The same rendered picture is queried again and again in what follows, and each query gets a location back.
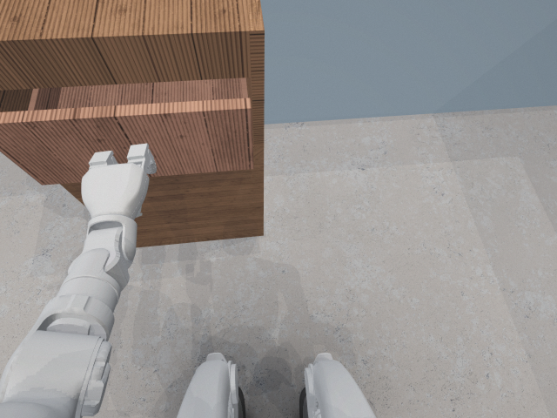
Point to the cabinet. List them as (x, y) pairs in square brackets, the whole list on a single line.
[(66, 43)]

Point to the left robot upper arm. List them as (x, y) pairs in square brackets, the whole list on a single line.
[(58, 375)]

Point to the left robot forearm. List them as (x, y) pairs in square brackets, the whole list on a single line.
[(89, 294)]

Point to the drawer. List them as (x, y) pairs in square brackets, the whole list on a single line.
[(190, 126)]

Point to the robot right thigh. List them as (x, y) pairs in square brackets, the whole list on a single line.
[(330, 388)]

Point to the robot right shin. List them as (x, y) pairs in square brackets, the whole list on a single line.
[(320, 357)]

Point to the robot left hand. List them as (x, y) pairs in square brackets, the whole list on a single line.
[(112, 188)]

